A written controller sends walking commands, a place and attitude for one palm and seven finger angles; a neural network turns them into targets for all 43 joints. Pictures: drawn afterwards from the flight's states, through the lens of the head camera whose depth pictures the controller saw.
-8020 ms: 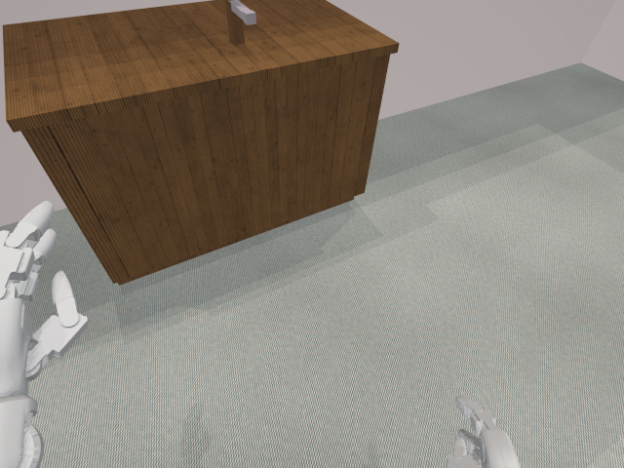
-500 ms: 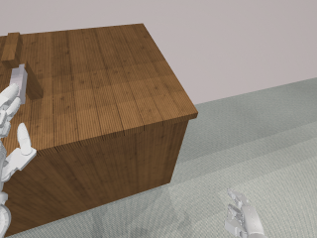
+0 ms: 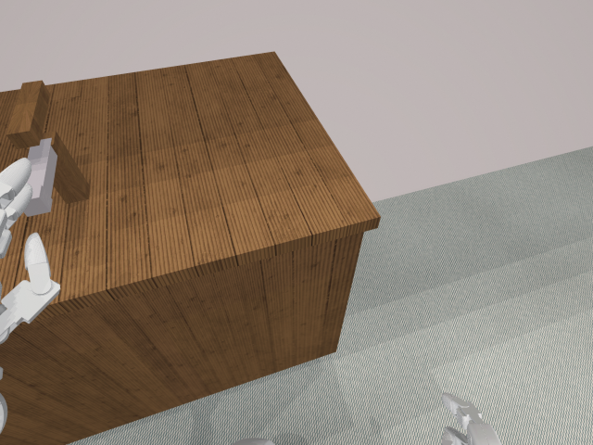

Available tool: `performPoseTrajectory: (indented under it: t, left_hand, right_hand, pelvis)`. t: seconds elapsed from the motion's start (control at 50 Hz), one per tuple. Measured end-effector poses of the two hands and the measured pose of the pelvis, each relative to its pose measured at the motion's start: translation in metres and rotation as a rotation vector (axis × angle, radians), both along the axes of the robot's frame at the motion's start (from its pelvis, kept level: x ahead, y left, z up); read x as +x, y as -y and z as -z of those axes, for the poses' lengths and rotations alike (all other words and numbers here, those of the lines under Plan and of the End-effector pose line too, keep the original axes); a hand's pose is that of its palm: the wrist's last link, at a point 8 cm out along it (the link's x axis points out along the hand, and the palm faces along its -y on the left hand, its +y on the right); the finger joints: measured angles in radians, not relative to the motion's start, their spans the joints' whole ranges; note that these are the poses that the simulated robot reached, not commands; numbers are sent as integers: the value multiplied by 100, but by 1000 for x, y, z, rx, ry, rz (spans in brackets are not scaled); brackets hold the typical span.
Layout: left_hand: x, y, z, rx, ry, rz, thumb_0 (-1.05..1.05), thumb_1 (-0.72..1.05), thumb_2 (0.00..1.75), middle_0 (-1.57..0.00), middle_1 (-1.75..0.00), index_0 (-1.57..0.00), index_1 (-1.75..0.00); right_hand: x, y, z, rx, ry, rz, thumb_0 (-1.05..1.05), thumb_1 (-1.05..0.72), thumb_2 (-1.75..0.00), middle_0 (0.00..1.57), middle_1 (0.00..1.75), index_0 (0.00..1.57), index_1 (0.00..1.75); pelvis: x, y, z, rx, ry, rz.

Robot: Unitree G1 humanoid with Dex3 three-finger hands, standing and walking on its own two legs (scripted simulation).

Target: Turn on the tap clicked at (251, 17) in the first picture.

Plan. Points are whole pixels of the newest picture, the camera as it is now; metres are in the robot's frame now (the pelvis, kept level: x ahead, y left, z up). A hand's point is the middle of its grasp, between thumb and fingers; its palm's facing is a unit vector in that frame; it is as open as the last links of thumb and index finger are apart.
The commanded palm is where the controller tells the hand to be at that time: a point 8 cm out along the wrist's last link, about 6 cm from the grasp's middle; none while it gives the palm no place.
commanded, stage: shuffle to correct the standing spot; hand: left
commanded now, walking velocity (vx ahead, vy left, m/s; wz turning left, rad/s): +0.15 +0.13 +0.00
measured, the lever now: (34, 200) +0.38 +0.37 +0.13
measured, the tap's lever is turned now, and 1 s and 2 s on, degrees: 0 0 0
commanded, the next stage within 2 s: come to a stop and stand still in 0.14 s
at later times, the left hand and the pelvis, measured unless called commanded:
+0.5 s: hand (17, 238) +0.27 +0.30 +0.19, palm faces +0.43 -0.83 -0.35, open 7.4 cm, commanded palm +0.21 +0.33 +0.20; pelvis +0.05 +0.05 +0.02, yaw +1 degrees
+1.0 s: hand (16, 279) +0.23 +0.29 +0.17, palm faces +0.30 -0.88 -0.38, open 7.4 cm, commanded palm +0.18 +0.34 +0.20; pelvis +0.02 +0.06 +0.02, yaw -1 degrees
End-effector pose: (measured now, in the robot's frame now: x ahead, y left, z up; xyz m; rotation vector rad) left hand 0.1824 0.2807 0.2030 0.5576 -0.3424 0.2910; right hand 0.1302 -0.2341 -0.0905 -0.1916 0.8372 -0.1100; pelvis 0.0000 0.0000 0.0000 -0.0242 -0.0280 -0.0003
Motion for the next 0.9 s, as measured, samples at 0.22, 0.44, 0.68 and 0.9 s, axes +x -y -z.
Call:
performPoseTrajectory:
  t: [0.22,0.44,0.68,0.9]
  left_hand:
    - [8,-13,-1,-125,4,-57,2,88,89,-21,-31,-22,-31]
    - [44,-58,-3,-110,47,-86,2,88,89,-21,-31,-21,-31]
    - [38,-51,-2,-141,-59,-78,2,88,89,-21,-31,-22,-31]
    - [34,-68,-5,-108,-8,-68,2,89,89,-20,-30,-21,-30]
  right_hand:
    - [47,-6,-42,-93,88,-44,1,-91,-90,20,30,20,30]
    - [88,-70,-42,8,183,-58,1,-91,-90,20,30,20,30]
    - [90,-83,-45,42,145,-80,1,-90,-90,20,30,20,30]
    - [60,-46,-54,-52,178,-48,1,-90,-90,20,30,20,30]
  pelvis:
    - [19,-15,-21,67,-8,-5]
    - [46,-45,-14,37,13,-19]
    - [45,-45,-26,11,-10,-2]
    - [21,-54,-24,14,-3,13]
